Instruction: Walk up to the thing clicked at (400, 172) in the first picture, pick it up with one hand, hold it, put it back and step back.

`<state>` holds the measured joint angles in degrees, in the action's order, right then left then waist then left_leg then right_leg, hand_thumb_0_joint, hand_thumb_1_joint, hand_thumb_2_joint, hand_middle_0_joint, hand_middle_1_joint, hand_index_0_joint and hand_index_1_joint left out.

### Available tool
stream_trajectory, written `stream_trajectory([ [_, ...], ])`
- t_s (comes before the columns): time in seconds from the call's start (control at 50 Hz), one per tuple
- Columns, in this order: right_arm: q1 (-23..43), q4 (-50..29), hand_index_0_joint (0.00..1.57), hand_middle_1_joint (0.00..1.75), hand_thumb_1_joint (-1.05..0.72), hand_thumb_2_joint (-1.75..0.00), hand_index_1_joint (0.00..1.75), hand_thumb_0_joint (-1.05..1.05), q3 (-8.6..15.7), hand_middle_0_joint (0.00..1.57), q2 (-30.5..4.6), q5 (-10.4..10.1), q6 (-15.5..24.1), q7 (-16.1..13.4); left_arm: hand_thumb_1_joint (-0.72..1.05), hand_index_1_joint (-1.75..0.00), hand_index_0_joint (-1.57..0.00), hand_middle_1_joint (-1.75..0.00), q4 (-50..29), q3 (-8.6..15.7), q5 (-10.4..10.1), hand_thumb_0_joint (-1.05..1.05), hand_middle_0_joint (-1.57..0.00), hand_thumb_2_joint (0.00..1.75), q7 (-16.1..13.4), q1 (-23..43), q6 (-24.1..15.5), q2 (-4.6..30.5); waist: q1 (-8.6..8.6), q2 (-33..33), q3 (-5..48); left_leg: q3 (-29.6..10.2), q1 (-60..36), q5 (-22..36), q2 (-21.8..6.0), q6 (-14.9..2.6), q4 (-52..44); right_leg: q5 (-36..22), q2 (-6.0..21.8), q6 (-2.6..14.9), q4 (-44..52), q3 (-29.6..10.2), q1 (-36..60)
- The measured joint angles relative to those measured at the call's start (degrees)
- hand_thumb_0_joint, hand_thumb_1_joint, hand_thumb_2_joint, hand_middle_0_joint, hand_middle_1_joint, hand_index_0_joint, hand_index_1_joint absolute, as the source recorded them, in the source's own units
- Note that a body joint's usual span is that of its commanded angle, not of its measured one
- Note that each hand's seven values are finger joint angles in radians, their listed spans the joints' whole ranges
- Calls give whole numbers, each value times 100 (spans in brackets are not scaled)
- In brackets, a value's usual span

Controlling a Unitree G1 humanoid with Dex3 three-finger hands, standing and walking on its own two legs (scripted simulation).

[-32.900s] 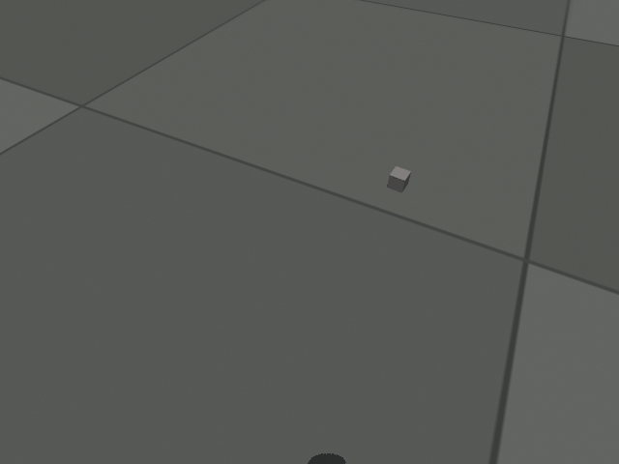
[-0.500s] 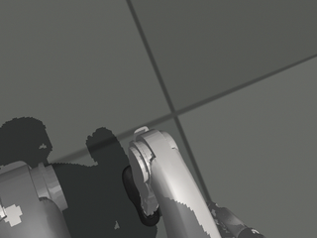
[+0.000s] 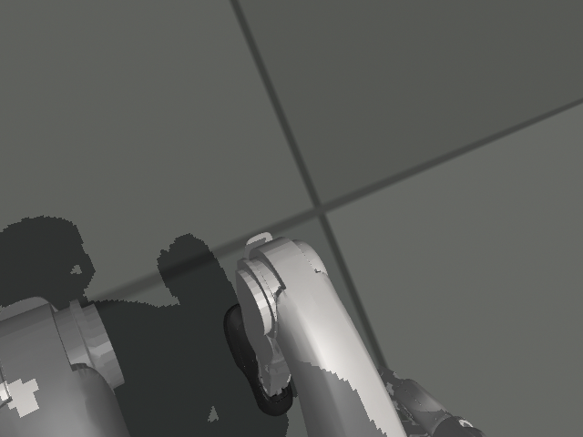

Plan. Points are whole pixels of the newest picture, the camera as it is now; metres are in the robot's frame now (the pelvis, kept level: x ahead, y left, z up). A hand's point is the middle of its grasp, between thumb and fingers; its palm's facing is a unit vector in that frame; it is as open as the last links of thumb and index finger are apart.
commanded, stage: settle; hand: left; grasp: from above
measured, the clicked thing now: out of the picture +0.45 +0.35 -0.26
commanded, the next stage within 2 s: lift in 0.86 s
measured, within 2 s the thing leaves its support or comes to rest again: leaves its support in 0.26 s
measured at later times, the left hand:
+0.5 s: hand out of the picture +0.44 +0.36 -0.17, palm faces -0.40 -0.08 -0.91, open 10.4 cm
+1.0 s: hand out of the picture +0.43 +0.35 -0.10, palm faces -0.44 -0.06 -0.89, open 10.4 cm
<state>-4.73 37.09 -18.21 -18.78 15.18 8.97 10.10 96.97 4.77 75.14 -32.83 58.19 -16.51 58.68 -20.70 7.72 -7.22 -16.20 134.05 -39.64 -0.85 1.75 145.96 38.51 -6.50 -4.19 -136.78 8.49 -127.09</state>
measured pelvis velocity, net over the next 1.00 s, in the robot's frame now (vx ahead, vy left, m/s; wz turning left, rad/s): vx -0.01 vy -0.01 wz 0.10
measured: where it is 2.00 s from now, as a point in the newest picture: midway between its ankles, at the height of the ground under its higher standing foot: (194, 416)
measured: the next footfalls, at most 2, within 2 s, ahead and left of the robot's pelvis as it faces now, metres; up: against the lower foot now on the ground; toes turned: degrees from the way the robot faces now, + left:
none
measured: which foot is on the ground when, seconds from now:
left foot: down 0.00-1.00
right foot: down 0.00-1.00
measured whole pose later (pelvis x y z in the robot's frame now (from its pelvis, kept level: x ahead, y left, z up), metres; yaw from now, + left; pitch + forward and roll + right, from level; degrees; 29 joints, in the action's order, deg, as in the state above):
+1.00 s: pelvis -0.01 -0.01 +0.04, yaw +5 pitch +32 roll -10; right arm -9.7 38.0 -7.2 -17.3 6.5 -0.8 6.7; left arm 71.5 1.5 70.1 -11.9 53.3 -13.8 46.4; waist -13.2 0.3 1.9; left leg -10.5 131.7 -36.2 0.2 1.3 135.4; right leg 38.2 -3.2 -3.1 -130.3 4.7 -125.1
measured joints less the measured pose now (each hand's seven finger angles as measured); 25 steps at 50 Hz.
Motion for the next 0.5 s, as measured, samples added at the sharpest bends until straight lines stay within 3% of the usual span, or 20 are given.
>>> stream_trajectory([
  [0.22,-119,2,20,30,-92,-90,30,0,148,21,1,-39,-57,-14,-9,-48,-75,-53,-457,227,-18,-2,-71,49,319,-189,105,-93,54,-76,35,11,44,-10,31,12,-34,43,43,35,15,2,-23],
  [0.34,-244,6,21,30,-92,-90,30,0,407,21,-25,-135,-92,22,-10,-47,-76,-52,-1298,352,-101,-2,-72,49,642,-498,196,-298,227,-172,111,30,98,6,81,36,-80,83,102,82,26,0,-52],
  [0.5,-284,143,20,30,-92,-90,30,0,826,21,46,-412,-322,88,-9,-46,-76,-51,-2054,51,-288,-3,-73,49,1131,-683,392,-837,535,-443,576,200,102,35,116,26,-326,157,208,90,142,-116,-59],
])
